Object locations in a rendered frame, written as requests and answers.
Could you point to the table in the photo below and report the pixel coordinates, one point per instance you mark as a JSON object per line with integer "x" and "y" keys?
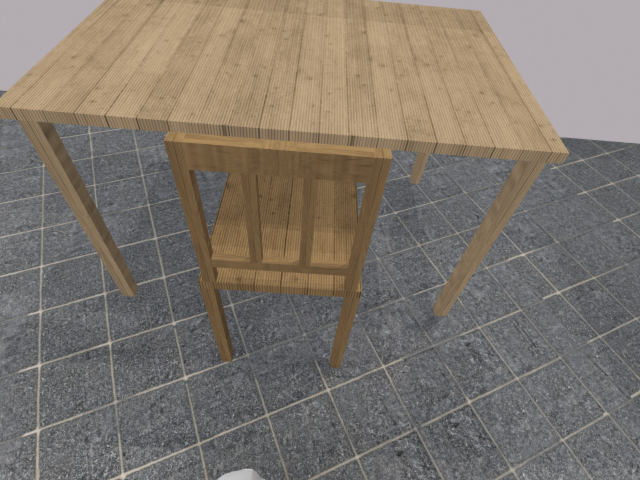
{"x": 358, "y": 73}

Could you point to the chair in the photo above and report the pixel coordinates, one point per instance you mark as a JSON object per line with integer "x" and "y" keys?
{"x": 287, "y": 221}

